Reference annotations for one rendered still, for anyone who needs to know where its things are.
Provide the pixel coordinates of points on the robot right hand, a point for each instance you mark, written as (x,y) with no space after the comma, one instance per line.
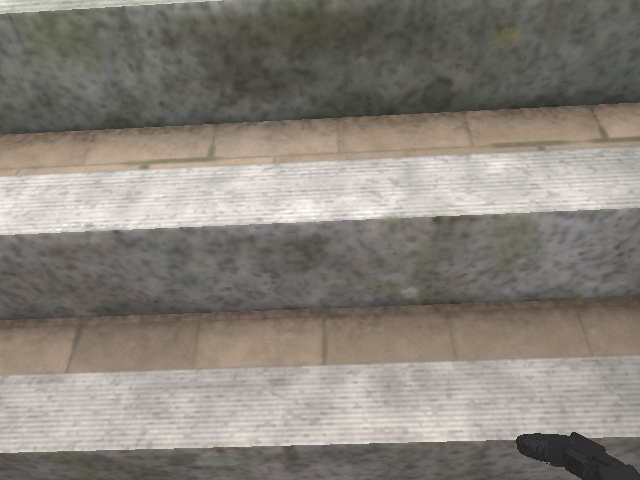
(579,455)

